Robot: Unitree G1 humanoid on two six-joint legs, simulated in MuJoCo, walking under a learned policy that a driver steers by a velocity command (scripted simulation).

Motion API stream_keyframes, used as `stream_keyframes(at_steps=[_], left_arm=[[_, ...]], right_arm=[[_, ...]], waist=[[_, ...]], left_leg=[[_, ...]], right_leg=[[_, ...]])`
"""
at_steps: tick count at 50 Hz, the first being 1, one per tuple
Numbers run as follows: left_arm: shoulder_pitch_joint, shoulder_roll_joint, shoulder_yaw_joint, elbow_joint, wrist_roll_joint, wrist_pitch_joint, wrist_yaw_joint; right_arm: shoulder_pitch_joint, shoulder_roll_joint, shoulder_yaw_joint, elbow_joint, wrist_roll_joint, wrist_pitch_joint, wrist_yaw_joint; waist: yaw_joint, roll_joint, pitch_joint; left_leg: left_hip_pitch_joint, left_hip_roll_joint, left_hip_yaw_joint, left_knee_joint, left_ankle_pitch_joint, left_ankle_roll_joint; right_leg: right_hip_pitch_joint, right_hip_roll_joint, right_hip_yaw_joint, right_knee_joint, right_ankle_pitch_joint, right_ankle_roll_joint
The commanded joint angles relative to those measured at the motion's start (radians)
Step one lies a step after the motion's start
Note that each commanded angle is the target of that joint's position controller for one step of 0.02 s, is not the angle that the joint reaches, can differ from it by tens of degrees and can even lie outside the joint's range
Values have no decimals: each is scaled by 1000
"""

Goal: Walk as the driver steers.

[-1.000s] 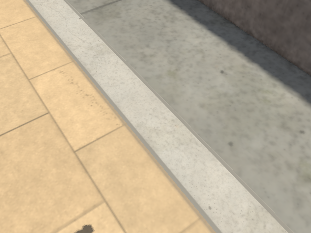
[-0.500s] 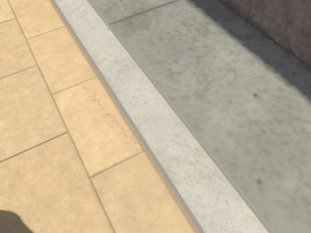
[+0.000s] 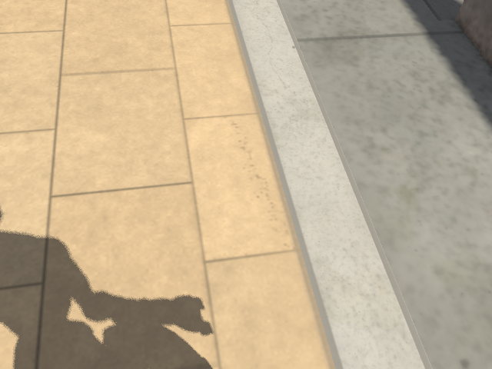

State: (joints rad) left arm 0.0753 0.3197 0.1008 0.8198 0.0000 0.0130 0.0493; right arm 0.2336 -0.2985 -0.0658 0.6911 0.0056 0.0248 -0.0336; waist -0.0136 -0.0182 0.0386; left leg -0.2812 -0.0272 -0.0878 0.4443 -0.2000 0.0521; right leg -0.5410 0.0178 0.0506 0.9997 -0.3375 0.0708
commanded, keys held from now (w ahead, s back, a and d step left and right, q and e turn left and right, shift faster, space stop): q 1.00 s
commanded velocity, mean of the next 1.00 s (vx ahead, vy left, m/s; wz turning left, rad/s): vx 0.00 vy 0.00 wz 0.60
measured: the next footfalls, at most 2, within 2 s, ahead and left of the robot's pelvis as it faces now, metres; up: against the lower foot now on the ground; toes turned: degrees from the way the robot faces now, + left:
right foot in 0.24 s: +0.08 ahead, -0.14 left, +0.00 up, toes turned +15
left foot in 0.66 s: +0.00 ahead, +0.12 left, +0.00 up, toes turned +26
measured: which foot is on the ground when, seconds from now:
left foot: down 0.00-0.24, up 0.26-0.64, down 0.66-1.00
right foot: up 0.00-0.22, down 0.24-0.66, up 0.68-1.00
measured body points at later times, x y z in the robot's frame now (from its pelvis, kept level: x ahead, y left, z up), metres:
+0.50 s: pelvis +0.01 -0.03 +0.00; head +0.05 -0.04 +0.44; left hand +0.06 +0.28 -0.11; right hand +0.23 -0.28 -0.11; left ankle -0.04 +0.10 -0.68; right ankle +0.04 -0.15 -0.75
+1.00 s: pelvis +0.00 +0.02 +0.00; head +0.02 +0.06 +0.44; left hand -0.04 +0.35 -0.11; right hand +0.29 -0.13 -0.07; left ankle -0.04 +0.10 -0.75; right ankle +0.11 -0.11 -0.70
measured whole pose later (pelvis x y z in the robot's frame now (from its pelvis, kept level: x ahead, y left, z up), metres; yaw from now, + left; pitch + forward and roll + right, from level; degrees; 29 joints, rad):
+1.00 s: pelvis +0.00 +0.02 +0.00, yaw +35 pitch +2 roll -2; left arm 0.08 0.33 0.08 0.77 0.00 0.01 0.02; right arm 0.19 -0.32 -0.06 0.59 0.01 0.03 -0.02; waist -0.01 -0.01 0.06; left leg -0.28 -0.08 -0.15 0.46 -0.20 0.05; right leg -0.45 0.01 0.09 0.83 -0.35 0.09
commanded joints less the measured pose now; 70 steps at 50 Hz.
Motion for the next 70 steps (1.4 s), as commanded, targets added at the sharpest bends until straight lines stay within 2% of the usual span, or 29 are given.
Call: stream_keyframes(at_steps=[1,8,11,12,13,14,15,17,21,24,29,32,33,34,35,36,37,38,41,46,53,56,57,58,59,60,61,63,70], left_arm=[[-56,50,4,-70,-4,-20,-6],[-24,83,5,-65,-16,-42,-36],[64,99,14,-39,-13,-53,-46],[89,153,27,-38,1,-50,-41],[46,231,38,-49,17,-36,-32],[47,186,29,-59,36,-37,-35],[3,136,12,-78,31,-39,-33],[-53,86,-4,-89,4,-34,-24],[14,109,-5,-72,10,-15,-4],[33,145,6,-71,9,-6,-7],[15,191,21,-75,-9,-2,-32],[6,177,19,-64,-36,-7,-39],[74,133,8,-40,-25,-11,-45],[66,50,-21,-81,36,-13,-49],[-25,84,-12,-120,25,-15,-38],[-48,124,0,-121,1,-10,-31],[-39,131,5,-118,-8,-9,-27],[-23,132,9,-100,-3,-6,-19],[14,125,12,-94,2,-7,-21],[-16,95,0,-112,0,-12,-24],[-11,104,1,-131,-10,-34,-44],[46,103,5,-124,-10,-47,-56],[92,110,10,-112,-7,-50,-56],[130,159,21,-113,5,-47,-50],[133,236,33,-106,18,-37,-46],[128,205,27,-118,29,-47,-48],[92,161,13,-134,19,-55,-41],[64,127,1,-142,-7,-60,-22],[206,145,1,-123,6,-77,-21]], right_arm=[[-7,-181,-51,-71,5,-6,-15],[-54,-197,-58,-99,8,12,0],[-100,-180,-52,-112,26,21,-5],[-68,-141,-41,-115,18,21,-5],[6,-95,-30,-125,13,14,-1],[0,-183,-56,-119,3,6,-1],[8,-237,-77,-100,9,8,1],[17,-202,-77,-74,8,28,-1],[-62,-130,-49,-121,23,32,11],[-92,-112,-36,-149,16,29,21],[-68,-124,-36,-162,15,38,39],[10,-131,-50,-139,13,45,46],[52,-176,-69,-128,12,43,36],[82,-308,-97,-149,8,37,16],[81,-295,-82,-172,-27,8,32],[57,-254,-72,-165,-31,-15,42],[11,-228,-66,-155,-17,-27,38],[-32,-201,-58,-157,-2,-26,31],[-63,-182,-43,-171,-2,-19,14],[-44,-200,-50,-170,1,-11,2],[-72,-211,-55,-177,3,6,13],[-108,-202,-52,-183,18,15,12],[-114,-189,-48,-183,26,17,8],[-76,-139,-32,-180,19,17,7],[-24,-109,-25,-193,21,12,8],[-48,-185,-45,-196,8,-2,5],[-58,-222,-59,-185,9,-7,9],[-42,-198,-59,-160,1,-5,15],[-136,-99,-22,-204,17,-37,45]], waist=[[-8,162,-122],[-8,192,-122],[44,166,-135],[29,66,-164],[-46,-211,-138],[-6,-215,-127],[-20,-133,-105],[-25,-113,-66],[32,-142,-50],[57,-147,-82],[46,-159,-86],[-10,-125,-92],[-14,-10,-115],[8,328,-135],[-50,280,-184],[-50,183,-158],[-20,160,-117],[-3,128,-99],[24,155,-117],[1,158,-110],[-7,180,-106],[29,178,-126],[53,157,-147],[45,34,-178],[3,-216,-126],[32,-205,-66],[22,-158,-26],[22,-145,0],[103,-108,20]], left_leg=[[205,218,-262,-93,268,159],[148,200,-401,-55,320,167],[98,132,-401,16,257,96],[-9,71,-337,126,54,45],[-215,-104,-141,309,-349,-22],[-285,-80,-91,541,-468,-72],[-283,-37,-91,660,-401,-90],[-311,-22,-68,745,-284,-124],[-349,16,18,651,-201,-158],[-293,59,50,505,-205,-162],[-113,60,130,287,-175,-120],[61,25,161,25,7,-47],[208,50,80,-56,185,-4],[389,325,-301,-52,618,120],[299,437,-455,-76,642,310],[264,386,-374,-101,533,294],[231,321,-297,-105,423,233],[214,276,-257,-105,340,185],[166,227,-220,-114,370,173],[181,209,-273,-103,255,179],[122,188,-410,-62,225,175],[121,153,-445,-6,272,138],[70,117,-425,15,139,103],[-59,47,-343,140,-155,46],[-300,-126,-116,332,-430,-10],[-392,-49,-98,528,-393,-38],[-412,-4,-86,596,-308,-47],[-464,21,-54,662,-195,-83],[-515,88,29,549,-27,-124]], right_leg=[[-51,-3,39,-141,22,17],[141,30,49,-382,-17,2],[330,3,35,-666,208,-36],[461,-140,141,-686,289,-89],[538,-330,357,-676,542,-224],[475,-438,450,-694,580,-350],[441,-400,364,-688,538,-342],[428,-286,206,-676,437,-270],[493,-262,93,-693,479,-290],[541,-295,60,-686,512,-302],[477,-322,-10,-658,531,-280],[416,-302,-69,-532,436,-198],[312,-248,-141,-386,296,-122],[8,-111,-218,-57,-230,-15],[-86,-21,-55,144,-375,5],[-96,-47,-2,218,-316,-5],[-100,-67,13,202,-223,-19],[-98,-78,20,165,-152,-20],[-24,-45,14,134,-32,0],[1,-17,33,-103,-5,23],[135,23,49,-316,-37,1],[246,27,38,-516,59,-26],[352,6,31,-631,172,-46],[498,-152,168,-685,151,-108],[553,-327,421,-743,23,-247],[476,-413,540,-797,-167,-330],[446,-376,475,-809,-255,-308],[480,-297,345,-812,-241,-241],[543,-287,117,-865,-34,-252]])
